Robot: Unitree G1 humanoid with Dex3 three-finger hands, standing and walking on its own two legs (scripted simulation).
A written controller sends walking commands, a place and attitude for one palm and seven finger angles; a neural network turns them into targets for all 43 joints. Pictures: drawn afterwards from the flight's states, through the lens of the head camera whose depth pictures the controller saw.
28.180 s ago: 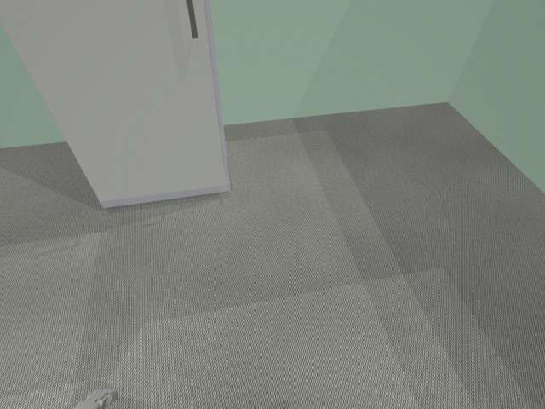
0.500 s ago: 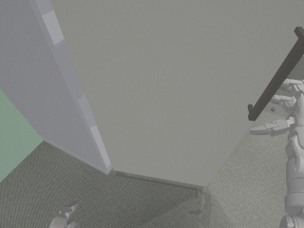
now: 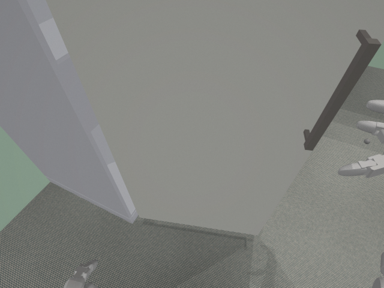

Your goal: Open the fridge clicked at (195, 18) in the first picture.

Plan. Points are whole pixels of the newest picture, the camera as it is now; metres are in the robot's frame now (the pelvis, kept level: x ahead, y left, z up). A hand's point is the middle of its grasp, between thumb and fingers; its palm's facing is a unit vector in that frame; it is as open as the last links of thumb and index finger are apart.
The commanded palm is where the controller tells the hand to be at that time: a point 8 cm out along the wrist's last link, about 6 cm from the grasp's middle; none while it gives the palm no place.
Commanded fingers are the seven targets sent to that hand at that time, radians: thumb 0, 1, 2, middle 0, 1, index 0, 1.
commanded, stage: slip the hand off the handle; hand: right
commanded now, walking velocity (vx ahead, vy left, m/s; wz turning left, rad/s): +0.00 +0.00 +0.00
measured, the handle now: (331, 99) +0.45 -0.24 +0.18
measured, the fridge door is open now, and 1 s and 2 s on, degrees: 73 73 73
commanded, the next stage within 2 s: draw the hand back to the body in 0.74 s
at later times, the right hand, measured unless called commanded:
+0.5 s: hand out of the picture +0.29 -0.30 +0.14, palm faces +0.29 +0.94 -0.17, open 14.7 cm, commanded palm +0.26 -0.33 +0.15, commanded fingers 0.00 0.55 -0.20 0.25 1.15 0.25 1.15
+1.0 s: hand out of the picture +0.25 -0.29 +0.15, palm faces +0.19 +0.98 +0.04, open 14.7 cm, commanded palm +0.21 -0.33 +0.16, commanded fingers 0.00 0.55 -0.20 0.25 1.15 0.25 1.15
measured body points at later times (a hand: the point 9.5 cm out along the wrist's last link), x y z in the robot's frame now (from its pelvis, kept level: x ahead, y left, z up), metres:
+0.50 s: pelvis -0.03 +0.01 +0.00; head -0.03 +0.01 +0.45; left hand +0.12 +0.26 -0.09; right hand +0.27 -0.35 +0.15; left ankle -0.04 +0.12 -0.72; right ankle +0.03 -0.10 -0.72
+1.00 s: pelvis -0.01 +0.02 +0.00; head -0.03 +0.02 +0.45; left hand +0.17 +0.25 -0.07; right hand +0.23 -0.34 +0.15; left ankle -0.04 +0.12 -0.72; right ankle +0.03 -0.10 -0.72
